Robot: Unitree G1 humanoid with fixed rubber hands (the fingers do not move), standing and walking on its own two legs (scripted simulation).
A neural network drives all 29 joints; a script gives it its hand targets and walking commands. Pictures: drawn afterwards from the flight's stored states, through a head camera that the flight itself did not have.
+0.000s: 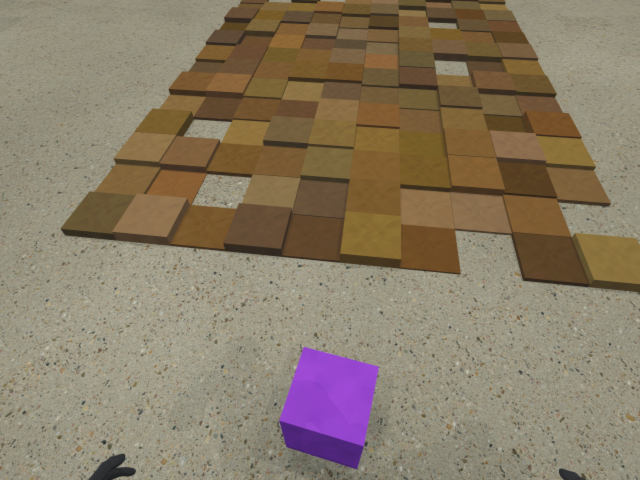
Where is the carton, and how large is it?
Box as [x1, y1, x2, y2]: [279, 347, 378, 468]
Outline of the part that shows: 304,347 279,420 286,446 356,468 364,442 378,366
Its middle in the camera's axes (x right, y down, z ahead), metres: +0.03 +0.48 +1.08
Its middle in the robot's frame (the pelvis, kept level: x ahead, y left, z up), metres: +0.41 +0.01 -0.66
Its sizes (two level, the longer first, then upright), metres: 0.210 0.200 0.250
